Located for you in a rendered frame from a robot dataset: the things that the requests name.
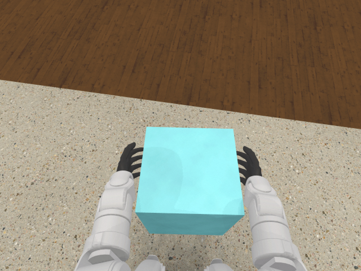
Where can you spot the left robot thigh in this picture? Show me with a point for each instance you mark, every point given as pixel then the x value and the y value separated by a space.
pixel 150 265

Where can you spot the left robot hand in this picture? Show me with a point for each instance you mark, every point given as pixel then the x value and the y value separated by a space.
pixel 126 159

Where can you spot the robot left shin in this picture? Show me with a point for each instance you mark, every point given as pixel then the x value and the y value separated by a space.
pixel 152 257

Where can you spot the right robot forearm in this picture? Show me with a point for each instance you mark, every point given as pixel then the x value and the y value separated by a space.
pixel 272 243

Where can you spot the carton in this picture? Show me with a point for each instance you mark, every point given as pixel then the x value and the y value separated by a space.
pixel 189 181

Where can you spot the left robot upper arm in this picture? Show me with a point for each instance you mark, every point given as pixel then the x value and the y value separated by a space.
pixel 114 265

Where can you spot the right robot hand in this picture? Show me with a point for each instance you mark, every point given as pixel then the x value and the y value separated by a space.
pixel 251 165

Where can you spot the left robot forearm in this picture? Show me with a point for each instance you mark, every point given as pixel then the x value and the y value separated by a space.
pixel 109 238

